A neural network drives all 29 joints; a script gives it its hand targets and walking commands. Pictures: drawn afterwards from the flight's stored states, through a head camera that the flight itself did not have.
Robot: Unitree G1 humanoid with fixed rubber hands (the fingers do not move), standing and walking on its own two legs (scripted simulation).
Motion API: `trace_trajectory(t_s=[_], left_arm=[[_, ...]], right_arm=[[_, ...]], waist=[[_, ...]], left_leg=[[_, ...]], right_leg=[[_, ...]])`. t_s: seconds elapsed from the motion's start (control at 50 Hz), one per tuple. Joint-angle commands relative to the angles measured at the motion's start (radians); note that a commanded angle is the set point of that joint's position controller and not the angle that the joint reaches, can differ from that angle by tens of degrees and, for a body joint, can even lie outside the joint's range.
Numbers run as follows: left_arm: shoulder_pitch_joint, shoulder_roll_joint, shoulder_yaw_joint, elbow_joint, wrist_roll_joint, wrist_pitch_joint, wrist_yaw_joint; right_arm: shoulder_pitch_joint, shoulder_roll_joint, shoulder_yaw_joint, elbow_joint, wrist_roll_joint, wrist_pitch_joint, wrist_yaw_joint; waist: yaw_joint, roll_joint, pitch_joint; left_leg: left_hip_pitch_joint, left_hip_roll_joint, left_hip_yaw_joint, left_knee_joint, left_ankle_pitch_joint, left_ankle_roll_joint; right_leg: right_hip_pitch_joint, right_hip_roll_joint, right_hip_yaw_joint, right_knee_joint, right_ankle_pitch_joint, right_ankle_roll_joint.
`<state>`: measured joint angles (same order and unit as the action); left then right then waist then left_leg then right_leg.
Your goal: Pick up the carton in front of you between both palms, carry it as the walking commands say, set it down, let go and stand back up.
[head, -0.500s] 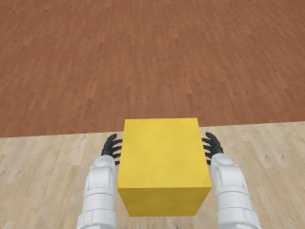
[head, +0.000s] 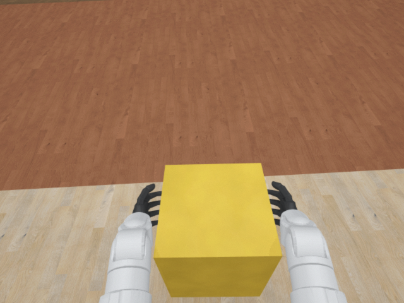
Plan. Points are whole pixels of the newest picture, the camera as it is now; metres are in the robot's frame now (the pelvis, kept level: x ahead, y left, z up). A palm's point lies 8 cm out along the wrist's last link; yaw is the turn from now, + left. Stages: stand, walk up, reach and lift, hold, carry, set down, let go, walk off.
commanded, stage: reach and lift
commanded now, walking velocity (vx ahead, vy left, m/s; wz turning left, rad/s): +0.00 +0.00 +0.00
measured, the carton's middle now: (214, 233) +0.29 +0.00 -0.04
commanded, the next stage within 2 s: hold in 0.06 s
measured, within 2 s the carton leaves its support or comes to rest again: neither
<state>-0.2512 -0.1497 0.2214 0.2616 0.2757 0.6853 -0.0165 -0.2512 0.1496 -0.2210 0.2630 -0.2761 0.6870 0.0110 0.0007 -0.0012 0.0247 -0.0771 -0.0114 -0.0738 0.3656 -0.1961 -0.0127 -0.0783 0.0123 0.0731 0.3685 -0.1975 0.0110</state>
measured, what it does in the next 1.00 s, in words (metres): stands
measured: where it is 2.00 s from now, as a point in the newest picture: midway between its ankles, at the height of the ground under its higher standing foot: (205, 265)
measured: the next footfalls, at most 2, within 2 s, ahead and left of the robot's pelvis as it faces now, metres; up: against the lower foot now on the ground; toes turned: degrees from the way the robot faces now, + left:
left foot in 1.50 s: +0.36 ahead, +0.12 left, +0.00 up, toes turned +10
right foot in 1.96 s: +0.72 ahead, -0.07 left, +0.00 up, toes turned -12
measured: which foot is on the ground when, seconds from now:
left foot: down 0.00-1.00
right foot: down 0.00-1.00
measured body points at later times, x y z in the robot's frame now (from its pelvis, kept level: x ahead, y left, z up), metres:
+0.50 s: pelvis -0.02 +0.00 +0.00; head -0.05 +0.00 +0.45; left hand +0.29 +0.15 +0.04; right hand +0.29 -0.15 +0.04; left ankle +0.01 +0.13 -0.75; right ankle +0.01 -0.13 -0.75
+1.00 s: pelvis +0.01 +0.00 -0.01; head -0.03 +0.00 +0.44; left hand +0.31 +0.15 +0.05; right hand +0.31 -0.15 +0.05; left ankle +0.01 +0.13 -0.74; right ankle +0.01 -0.13 -0.75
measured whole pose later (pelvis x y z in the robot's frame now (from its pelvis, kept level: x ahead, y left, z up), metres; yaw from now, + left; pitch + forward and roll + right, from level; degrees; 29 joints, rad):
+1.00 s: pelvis +0.01 +0.00 -0.01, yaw +1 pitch +0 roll +0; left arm -0.23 -0.14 0.17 0.10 0.22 0.83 0.01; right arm -0.23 0.14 -0.19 0.10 -0.22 0.83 -0.01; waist -0.01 0.00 -0.12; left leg -0.24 0.00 -0.05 0.53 -0.34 -0.01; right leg -0.22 0.01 0.06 0.50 -0.30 0.01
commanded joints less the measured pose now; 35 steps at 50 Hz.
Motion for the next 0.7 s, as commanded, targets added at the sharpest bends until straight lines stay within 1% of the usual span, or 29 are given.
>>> trace_trajectory(t_s=[0.0,0.06,0.12,0.16,0.24,0.28,0.38,0.5,0.68], left_arm=[[-0.447,-0.913,-0.517,-0.044,-0.230,-0.026,-0.221],[-0.456,-0.918,-0.536,-0.066,-0.241,-0.018,-0.221],[-0.439,-0.922,-0.586,-0.135,-0.272,0.006,-0.215],[-0.413,-0.900,-0.580,-0.149,-0.268,0.029,-0.208],[-0.412,-0.858,-0.521,-0.104,-0.232,0.057,-0.206],[-0.443,-0.865,-0.518,-0.098,-0.233,0.056,-0.211],[-0.513,-0.895,-0.533,-0.097,-0.246,0.047,-0.219],[-0.537,-0.901,-0.527,-0.068,-0.241,0.045,-0.221],[-0.516,-0.897,-0.523,-0.070,-0.237,0.046,-0.219]], right_arm=[[-0.451,0.921,0.520,-0.048,0.233,-0.027,0.227],[-0.460,0.925,0.539,-0.070,0.244,-0.019,0.226],[-0.444,0.927,0.588,-0.138,0.271,0.004,0.221],[-0.419,0.904,0.582,-0.150,0.267,0.027,0.216],[-0.417,0.859,0.525,-0.109,0.236,0.055,0.216],[-0.450,0.866,0.523,-0.104,0.236,0.055,0.220],[-0.520,0.894,0.538,-0.102,0.247,0.046,0.228],[-0.542,0.901,0.529,-0.072,0.242,0.043,0.231],[-0.521,0.899,0.528,-0.075,0.240,0.045,0.228]], waist=[[0.001,0.001,-0.250],[-0.001,0.001,-0.259],[-0.005,0.002,-0.297],[-0.005,0.004,-0.271],[-0.001,0.003,-0.152],[0.000,0.002,-0.144],[-0.001,0.000,-0.187],[-0.002,0.001,-0.195],[-0.002,0.000,-0.209]], left_leg=[[0.062,-0.090,0.004,-0.036,0.213,0.006],[0.070,-0.089,0.004,-0.038,0.215,0.005],[0.102,-0.088,0.001,-0.044,0.273,0.002],[0.106,-0.087,0.000,-0.055,0.261,0.001],[0.063,-0.086,0.008,-0.078,0.113,0.008],[0.055,-0.084,0.010,-0.076,0.076,0.010],[0.056,-0.082,0.011,-0.060,0.060,0.011],[0.051,-0.081,0.014,-0.056,0.037,0.011],[0.065,-0.084,0.013,-0.057,0.091,0.009]], right_leg=[[0.062,0.089,-0.005,-0.035,0.220,0.000],[0.068,0.088,-0.005,-0.038,0.219,-0.001],[0.100,0.088,-0.003,-0.044,0.277,0.001],[0.103,0.087,-0.001,-0.055,0.266,0.001],[0.055,0.084,-0.007,-0.078,0.113,-0.006],[0.042,0.082,-0.011,-0.078,0.075,-0.008],[0.043,0.081,-0.014,-0.062,0.061,-0.009],[0.040,0.079,-0.016,-0.058,0.040,-0.007],[0.055,0.080,-0.015,-0.060,0.093,-0.003]])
